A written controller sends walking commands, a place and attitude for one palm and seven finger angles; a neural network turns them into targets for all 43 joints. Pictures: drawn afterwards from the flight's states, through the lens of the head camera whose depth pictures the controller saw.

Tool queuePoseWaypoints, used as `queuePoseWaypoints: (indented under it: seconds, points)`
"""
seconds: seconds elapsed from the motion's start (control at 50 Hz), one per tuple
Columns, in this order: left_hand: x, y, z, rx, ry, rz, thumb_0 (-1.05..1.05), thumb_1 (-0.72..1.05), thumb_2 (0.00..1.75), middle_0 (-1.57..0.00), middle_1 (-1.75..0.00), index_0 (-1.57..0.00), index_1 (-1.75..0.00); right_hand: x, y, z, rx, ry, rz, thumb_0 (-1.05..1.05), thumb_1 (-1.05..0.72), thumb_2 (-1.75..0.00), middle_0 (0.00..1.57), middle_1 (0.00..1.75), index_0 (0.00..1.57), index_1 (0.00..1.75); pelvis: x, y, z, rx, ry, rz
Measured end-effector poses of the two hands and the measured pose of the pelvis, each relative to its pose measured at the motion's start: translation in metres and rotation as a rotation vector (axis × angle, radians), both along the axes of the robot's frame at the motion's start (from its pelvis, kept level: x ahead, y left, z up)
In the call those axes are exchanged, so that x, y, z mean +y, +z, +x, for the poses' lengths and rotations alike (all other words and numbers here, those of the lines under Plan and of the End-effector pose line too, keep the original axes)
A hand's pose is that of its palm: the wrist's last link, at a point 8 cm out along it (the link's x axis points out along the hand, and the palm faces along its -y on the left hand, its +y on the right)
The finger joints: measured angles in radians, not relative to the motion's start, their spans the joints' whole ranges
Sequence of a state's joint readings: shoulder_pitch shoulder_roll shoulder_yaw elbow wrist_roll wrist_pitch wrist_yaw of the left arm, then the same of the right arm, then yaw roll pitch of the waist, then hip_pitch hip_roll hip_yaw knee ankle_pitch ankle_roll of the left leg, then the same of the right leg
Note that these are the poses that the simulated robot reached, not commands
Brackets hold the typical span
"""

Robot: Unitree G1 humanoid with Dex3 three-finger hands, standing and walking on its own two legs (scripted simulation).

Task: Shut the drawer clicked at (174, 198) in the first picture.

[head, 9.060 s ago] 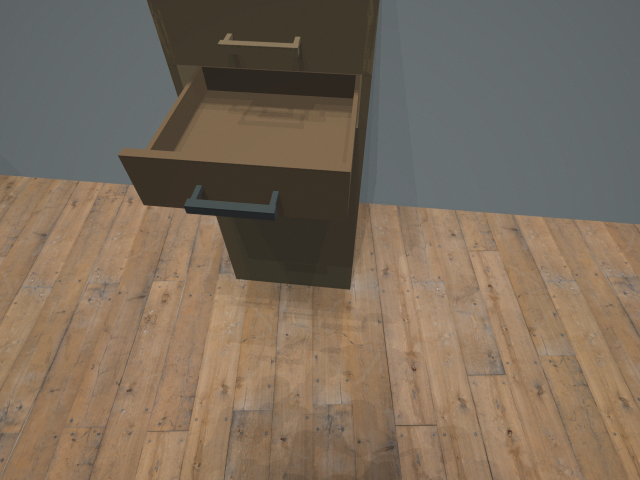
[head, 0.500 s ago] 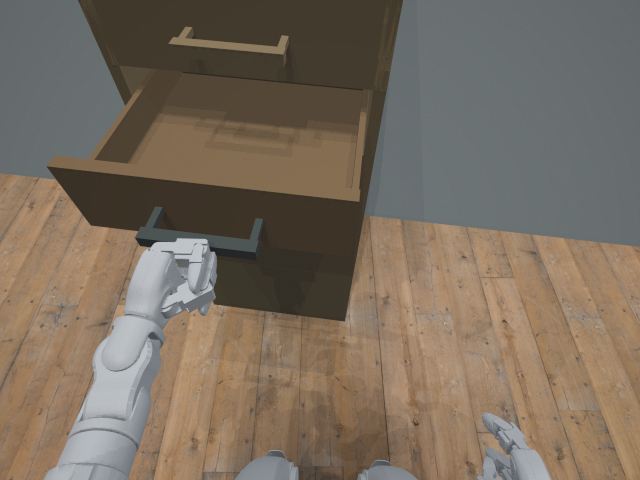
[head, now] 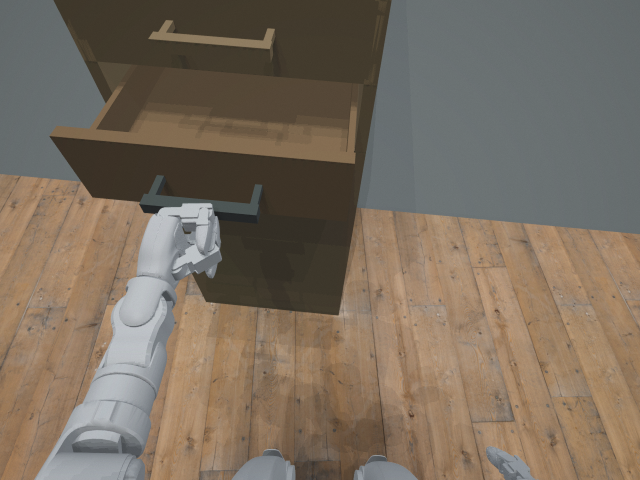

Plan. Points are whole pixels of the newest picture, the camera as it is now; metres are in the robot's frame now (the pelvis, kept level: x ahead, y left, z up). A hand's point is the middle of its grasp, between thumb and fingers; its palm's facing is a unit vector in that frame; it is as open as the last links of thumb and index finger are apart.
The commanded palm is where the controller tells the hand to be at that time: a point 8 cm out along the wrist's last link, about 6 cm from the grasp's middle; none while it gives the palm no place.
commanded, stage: push the drawer shut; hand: left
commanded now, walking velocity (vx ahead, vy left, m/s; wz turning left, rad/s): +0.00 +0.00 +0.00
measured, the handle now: (204, 197) +0.46 +0.17 +0.06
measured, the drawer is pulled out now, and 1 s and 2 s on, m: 0.16 0.03 0.00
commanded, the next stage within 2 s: pull the fist back off the drawer in 1.58 s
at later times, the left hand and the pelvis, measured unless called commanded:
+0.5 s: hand (228, 207) +0.45 +0.13 +0.05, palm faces -0.07 -1.00 -0.06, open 3.1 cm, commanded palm +0.45 +0.18 +0.06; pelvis -0.01 -0.01 -0.01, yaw -1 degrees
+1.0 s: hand (238, 173) +0.51 +0.13 +0.05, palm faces -0.07 -1.00 -0.05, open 3.0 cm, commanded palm +0.51 +0.17 +0.06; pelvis -0.01 -0.01 -0.02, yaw -2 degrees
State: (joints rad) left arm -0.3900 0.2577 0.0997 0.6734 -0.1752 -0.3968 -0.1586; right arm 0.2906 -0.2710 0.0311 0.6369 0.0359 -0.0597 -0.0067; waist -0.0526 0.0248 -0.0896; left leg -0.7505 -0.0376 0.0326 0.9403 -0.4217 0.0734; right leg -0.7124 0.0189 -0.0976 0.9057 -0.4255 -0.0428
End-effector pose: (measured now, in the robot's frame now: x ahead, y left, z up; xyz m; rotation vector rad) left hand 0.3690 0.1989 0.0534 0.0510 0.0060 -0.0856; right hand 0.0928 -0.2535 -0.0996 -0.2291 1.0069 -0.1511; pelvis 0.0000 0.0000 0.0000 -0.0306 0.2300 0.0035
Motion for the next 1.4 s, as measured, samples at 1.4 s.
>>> queuePoseWaypoints:
  seconds: [1.4]
  points:
    - [-0.012, 0.004, 0.162, 0.033, 0.029, 0.003, -0.02, 0.67, 0.96, -1.40, -1.60, -1.40, -1.60, 0.001, -0.013, -0.142, 0.461, -0.158, -0.040, 0.00, -0.90, -0.90, 0.21, 0.30, 0.20, 0.30, 0.003, -0.024, 0.000, 0.196, -0.015, -0.040]
